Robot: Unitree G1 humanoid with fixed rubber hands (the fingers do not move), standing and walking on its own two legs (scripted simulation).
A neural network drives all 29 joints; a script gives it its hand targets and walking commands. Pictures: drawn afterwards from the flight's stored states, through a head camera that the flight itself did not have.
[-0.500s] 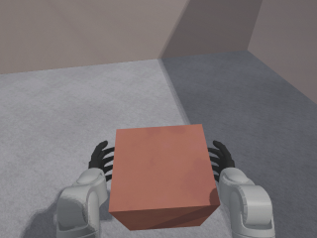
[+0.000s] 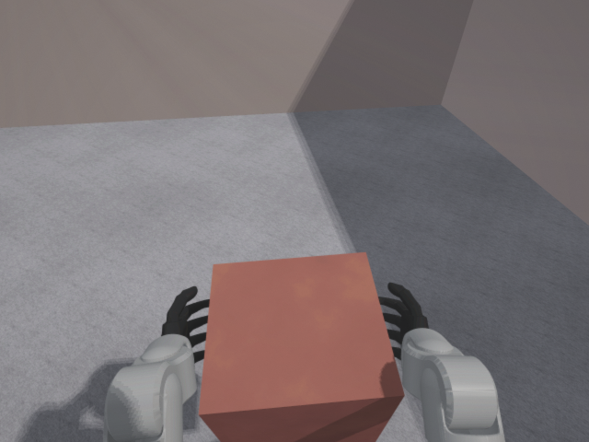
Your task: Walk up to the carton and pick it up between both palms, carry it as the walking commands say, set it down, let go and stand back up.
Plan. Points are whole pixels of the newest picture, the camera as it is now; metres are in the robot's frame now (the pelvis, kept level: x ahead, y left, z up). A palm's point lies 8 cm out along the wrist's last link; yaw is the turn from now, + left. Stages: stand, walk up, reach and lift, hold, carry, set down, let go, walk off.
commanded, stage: carry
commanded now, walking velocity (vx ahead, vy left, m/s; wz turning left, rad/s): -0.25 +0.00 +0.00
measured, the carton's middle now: (297, 363) +0.24 +0.01 +0.01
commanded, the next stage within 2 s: none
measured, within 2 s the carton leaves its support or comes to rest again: neither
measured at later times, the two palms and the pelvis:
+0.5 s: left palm out of the picture +0.05 +0.12 +0.07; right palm out of the picture +0.03 -0.16 +0.08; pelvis -0.21 -0.01 -0.02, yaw +0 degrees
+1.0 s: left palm out of the picture -0.17 +0.08 +0.07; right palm out of the picture -0.21 -0.21 +0.06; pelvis -0.42 -0.04 +0.00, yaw -3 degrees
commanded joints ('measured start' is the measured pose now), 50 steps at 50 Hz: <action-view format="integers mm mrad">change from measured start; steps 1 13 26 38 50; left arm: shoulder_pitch -591 -470 -450 -483 -478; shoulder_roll -923 -949 -876 -879 -969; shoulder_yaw -701 -626 -653 -732 -610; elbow -165 -176 -153 -210 -204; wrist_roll -347 -277 -253 -345 -277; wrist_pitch -38 -67 -49 -36 -84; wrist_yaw -138 -156 -119 -121 -149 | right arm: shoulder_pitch -522 -613 -432 -344 -648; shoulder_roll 844 936 851 791 945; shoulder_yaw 475 629 530 446 652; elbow -244 -294 -176 -228 -355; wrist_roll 261 356 324 239 375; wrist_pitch -78 -78 -57 -79 -94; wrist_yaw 118 151 160 122 147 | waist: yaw -19 -11 -41 -26 -25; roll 224 -152 299 241 -149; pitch -208 -191 -169 -283 -128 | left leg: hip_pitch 132 -207 52 218 -244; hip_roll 203 -33 335 212 -39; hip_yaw -124 -61 -326 -238 -40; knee -179 579 -217 -260 630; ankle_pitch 276 -187 530 152 -120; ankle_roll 114 -29 205 119 -51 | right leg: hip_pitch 85 319 22 175 326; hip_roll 26 -287 -25 39 -235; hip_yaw -25 160 81 -12 90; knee -146 -596 82 -292 -642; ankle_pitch -80 531 -197 -152 347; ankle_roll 17 -198 1 38 -145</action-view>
